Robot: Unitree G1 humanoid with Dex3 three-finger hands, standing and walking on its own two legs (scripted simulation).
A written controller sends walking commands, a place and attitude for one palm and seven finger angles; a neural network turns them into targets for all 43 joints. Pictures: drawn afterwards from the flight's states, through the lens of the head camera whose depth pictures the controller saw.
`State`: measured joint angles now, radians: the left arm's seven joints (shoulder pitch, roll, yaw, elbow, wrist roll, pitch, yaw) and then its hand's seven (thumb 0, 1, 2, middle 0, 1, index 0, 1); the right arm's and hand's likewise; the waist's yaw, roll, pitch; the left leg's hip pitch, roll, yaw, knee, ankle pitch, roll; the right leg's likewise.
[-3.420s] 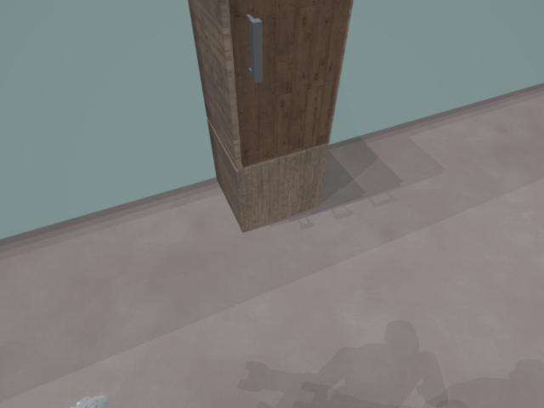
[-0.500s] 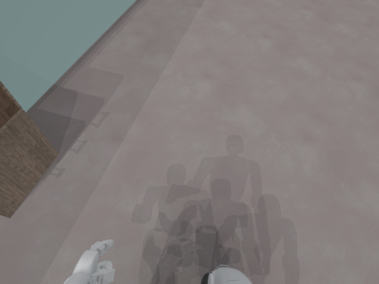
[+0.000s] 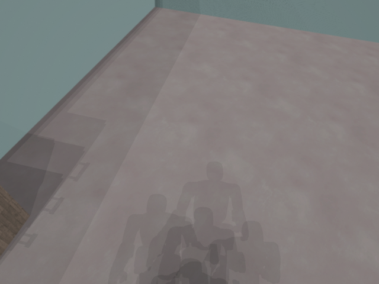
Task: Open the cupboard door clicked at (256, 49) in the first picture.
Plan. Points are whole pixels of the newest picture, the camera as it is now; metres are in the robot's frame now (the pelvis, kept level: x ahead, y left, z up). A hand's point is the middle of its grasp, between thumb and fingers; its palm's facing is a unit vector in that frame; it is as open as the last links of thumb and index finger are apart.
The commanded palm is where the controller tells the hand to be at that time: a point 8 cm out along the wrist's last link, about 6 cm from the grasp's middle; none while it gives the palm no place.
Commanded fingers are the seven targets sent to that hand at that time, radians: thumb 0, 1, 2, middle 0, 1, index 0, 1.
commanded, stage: walk to a spot facing it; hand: left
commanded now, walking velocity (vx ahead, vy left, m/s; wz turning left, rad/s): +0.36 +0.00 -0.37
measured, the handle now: out of the picture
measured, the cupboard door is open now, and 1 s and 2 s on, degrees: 0 0 0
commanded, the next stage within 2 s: turn to face it in 0.34 s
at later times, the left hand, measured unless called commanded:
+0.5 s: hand (161, 214) +0.34 +0.10 -0.17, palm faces -0.15 -0.97 -0.21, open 7.3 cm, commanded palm none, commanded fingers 0.00 0.90 0.90 -0.20 -0.30 -0.20 -0.30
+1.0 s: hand (144, 202) +0.38 +0.16 -0.18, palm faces +0.13 -0.97 -0.19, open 7.3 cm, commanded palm none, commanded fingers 0.00 0.90 0.90 -0.20 -0.30 -0.20 -0.30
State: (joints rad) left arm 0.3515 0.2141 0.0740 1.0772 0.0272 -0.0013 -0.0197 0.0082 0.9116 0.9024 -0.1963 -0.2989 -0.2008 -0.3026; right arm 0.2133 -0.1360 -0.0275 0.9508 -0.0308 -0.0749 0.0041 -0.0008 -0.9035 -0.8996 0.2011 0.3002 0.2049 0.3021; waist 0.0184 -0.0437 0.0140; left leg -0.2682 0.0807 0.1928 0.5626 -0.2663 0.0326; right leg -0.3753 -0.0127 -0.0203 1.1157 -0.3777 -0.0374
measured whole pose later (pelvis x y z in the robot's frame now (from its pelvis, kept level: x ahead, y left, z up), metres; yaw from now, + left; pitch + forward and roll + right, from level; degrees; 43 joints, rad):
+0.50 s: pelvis +0.22 -0.07 -0.01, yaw -9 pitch -2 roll +0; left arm 0.14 0.19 0.06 1.01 0.02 -0.06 0.00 0.01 0.91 0.90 -0.20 -0.30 -0.20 -0.30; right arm 0.39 -0.13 -0.05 1.14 -0.01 -0.01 -0.01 0.01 -0.91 -0.90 0.20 0.30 0.20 0.30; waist -0.04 0.01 0.09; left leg -0.36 0.15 0.09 1.25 -0.41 -0.02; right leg -0.35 -0.02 -0.17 0.60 -0.23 -0.07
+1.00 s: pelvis +0.32 -0.05 +0.00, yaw +6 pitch +0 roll -2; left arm 0.18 0.22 0.08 0.97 0.02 0.04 0.01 0.01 0.91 0.90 -0.20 -0.30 -0.20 -0.30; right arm 0.20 -0.18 -0.05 0.94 -0.02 0.01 0.00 0.00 -0.91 -0.90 0.20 0.30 0.20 0.30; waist -0.02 -0.03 0.08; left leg -0.38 0.01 0.10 0.56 -0.20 0.08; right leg -0.47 -0.09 -0.06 1.12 -0.43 0.07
